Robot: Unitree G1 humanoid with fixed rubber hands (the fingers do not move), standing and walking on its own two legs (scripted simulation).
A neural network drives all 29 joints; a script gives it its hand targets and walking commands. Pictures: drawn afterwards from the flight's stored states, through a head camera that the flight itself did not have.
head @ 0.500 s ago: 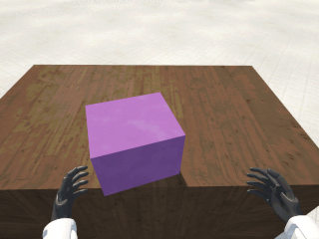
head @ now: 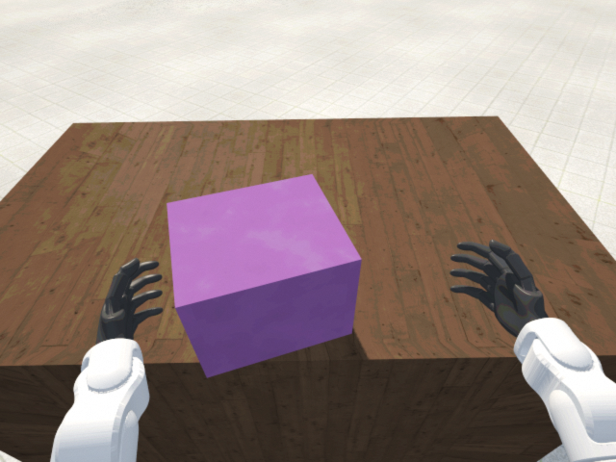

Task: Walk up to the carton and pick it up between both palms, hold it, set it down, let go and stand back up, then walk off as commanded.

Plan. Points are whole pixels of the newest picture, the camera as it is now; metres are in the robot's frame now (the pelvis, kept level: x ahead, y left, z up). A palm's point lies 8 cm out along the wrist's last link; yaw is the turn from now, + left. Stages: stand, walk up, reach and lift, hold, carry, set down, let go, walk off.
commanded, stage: reach and lift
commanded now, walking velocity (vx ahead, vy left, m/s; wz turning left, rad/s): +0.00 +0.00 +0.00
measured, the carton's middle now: (262, 270) +0.41 +0.09 +0.03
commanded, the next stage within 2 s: none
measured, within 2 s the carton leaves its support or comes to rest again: neither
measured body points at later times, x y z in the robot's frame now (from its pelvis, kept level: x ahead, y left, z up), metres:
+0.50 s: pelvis +0.01 +0.00 +0.00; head +0.00 +0.00 +0.45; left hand +0.33 +0.24 +0.14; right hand +0.38 -0.21 +0.15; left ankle +0.01 +0.17 -0.75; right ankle +0.00 -0.09 -0.75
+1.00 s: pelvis +0.01 +0.00 +0.00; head +0.01 -0.01 +0.45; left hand +0.39 +0.23 +0.16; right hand +0.45 -0.19 +0.17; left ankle +0.01 +0.17 -0.75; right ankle +0.00 -0.09 -0.75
